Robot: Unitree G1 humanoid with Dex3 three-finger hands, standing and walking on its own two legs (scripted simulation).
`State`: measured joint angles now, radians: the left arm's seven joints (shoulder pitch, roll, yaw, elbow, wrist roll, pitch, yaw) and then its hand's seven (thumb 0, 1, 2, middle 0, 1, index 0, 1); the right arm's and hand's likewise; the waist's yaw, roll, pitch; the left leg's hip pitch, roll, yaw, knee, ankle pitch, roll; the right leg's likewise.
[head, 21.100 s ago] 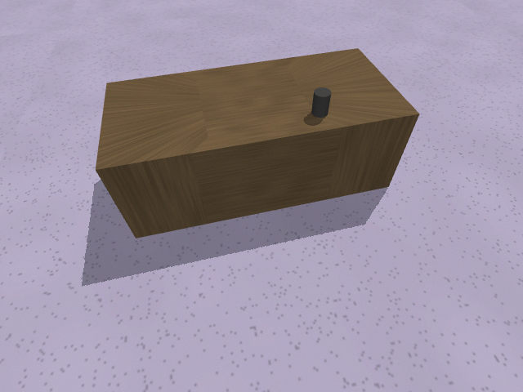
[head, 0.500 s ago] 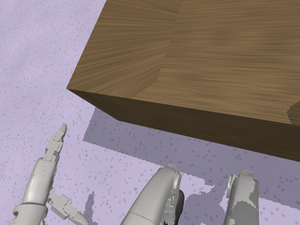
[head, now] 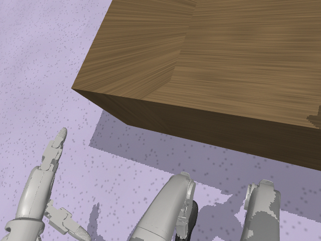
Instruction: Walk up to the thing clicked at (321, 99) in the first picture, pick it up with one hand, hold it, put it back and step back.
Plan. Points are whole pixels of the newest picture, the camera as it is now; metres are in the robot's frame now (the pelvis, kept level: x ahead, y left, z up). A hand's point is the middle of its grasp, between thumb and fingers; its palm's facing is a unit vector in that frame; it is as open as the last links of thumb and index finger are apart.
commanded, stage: open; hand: right
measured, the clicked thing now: out of the picture +0.48 -0.33 -0.06
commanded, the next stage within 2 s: withdraw in 0.22 s
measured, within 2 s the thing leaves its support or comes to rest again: neither
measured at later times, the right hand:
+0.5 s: hand out of the picture +0.49 -0.34 -0.04, palm faces +0.46 +0.89 +0.00, open 16.6 cm
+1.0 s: hand out of the picture +0.45 -0.42 +0.09, palm faces +0.52 +0.83 -0.21, open 17.3 cm
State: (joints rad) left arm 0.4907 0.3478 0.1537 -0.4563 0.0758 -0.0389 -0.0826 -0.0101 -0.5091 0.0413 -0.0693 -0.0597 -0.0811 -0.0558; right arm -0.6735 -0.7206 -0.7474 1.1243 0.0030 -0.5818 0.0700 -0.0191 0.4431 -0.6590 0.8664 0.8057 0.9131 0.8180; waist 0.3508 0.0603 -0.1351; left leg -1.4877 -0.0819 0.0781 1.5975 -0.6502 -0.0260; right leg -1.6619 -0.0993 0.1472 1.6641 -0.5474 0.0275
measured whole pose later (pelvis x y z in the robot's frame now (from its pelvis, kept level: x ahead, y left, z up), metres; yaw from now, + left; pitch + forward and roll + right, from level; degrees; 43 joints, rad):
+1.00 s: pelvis +0.03 -0.02 +0.09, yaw -3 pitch +25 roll +7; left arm 0.49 0.30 0.04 -0.22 0.01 0.09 -0.06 -0.01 -0.49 0.07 -0.07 -0.05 -0.07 -0.06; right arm -0.62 -0.76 -0.67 1.07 -0.06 -0.20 0.06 -0.01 0.51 -0.06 0.06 0.07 0.06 0.06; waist 0.20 0.01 -0.14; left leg -1.10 -0.05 0.03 1.21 -0.55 -0.05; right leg -1.27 -0.09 0.08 1.31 -0.48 0.00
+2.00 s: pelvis +0.05 +0.01 +0.16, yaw -7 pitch +7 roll +1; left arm 0.29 0.21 -0.02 0.44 -0.04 0.05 0.13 0.01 0.90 0.90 -0.20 -0.29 -0.20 -0.30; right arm 0.46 -0.20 0.00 0.09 0.04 0.08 -0.13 -0.01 0.55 -0.05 0.06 0.06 0.06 0.05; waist 0.01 -0.02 -0.07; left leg -0.54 0.00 0.01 0.92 -0.50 -0.01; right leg -0.66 -0.05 0.04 0.93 -0.39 0.03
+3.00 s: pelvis +0.06 -0.01 +0.17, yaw -7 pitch +6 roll +2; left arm 0.26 0.20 -0.03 0.51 -0.01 -0.09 0.15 0.01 0.90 0.90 -0.21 -0.30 -0.21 -0.31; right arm 0.44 -0.20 0.00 0.05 0.02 0.21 -0.15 -0.01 0.56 -0.04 0.06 0.05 0.05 0.05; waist 0.01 -0.02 -0.08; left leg -0.49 0.00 0.00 0.87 -0.49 -0.04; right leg -0.63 -0.04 0.02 0.92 -0.40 0.01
